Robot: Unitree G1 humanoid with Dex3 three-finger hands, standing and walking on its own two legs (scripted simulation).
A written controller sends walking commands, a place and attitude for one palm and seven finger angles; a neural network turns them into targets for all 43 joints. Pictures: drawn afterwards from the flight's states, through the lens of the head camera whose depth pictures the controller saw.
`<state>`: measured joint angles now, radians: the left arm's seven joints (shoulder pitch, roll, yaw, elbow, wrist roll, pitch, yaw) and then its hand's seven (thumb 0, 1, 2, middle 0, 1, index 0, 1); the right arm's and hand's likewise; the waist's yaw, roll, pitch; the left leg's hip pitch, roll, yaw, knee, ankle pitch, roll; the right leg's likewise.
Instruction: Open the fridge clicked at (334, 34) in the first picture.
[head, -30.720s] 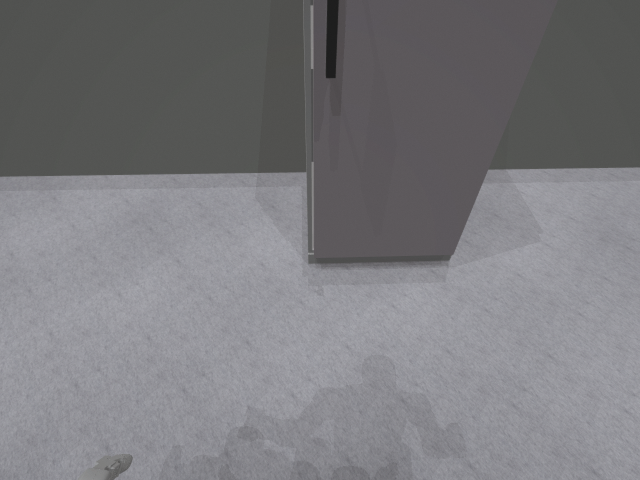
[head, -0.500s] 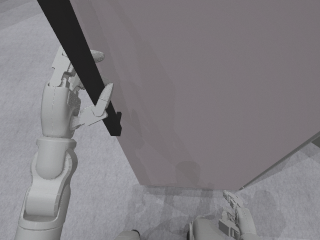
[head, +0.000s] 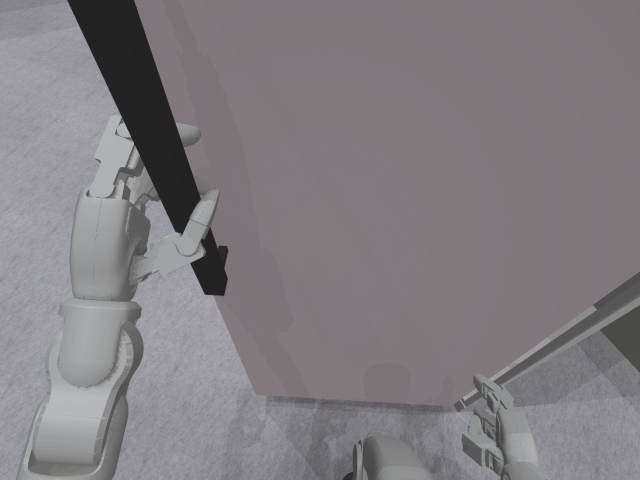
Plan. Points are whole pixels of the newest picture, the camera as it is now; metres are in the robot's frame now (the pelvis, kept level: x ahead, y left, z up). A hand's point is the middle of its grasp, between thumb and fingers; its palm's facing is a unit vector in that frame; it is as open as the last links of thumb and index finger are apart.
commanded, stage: walk backward, drawing the door open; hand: left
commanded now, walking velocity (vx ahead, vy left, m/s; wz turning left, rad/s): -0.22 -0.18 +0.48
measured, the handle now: (174, 146) +0.34 +0.13 +0.26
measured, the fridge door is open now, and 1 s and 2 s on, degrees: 61 71 75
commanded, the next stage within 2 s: stop walking and hold the door back in 0.22 s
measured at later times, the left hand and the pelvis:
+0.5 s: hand (207, 380) +0.17 +0.09 +0.21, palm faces +0.47 -0.86 -0.20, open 6.8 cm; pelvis -0.07 -0.16 +0.01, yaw +16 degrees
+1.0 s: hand (204, 314) +0.22 +0.09 +0.21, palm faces +0.41 -0.89 -0.21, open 5.9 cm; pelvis -0.17 -0.18 +0.00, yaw +17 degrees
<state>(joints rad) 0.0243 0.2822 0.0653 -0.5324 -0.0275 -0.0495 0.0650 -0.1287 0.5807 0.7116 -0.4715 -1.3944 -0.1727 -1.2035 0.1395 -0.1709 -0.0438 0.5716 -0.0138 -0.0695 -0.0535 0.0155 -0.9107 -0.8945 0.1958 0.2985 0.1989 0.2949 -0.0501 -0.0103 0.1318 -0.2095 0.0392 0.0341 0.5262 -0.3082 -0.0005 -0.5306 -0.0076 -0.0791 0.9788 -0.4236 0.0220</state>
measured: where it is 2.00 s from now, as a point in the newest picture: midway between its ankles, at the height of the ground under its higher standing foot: outside the picture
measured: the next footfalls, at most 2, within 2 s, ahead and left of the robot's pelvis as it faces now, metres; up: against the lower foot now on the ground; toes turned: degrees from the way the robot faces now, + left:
right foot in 0.22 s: +0.04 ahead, -0.23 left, +0.00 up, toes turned +4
left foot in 0.64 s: -0.13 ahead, -0.05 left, +0.00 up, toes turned +20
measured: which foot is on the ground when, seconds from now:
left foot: down 0.00-0.22, up 0.24-0.62, down 0.64-0.90, up 0.92-1.00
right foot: up 0.00-0.20, down 0.22-0.64, up 0.66-0.88, down 0.90-1.00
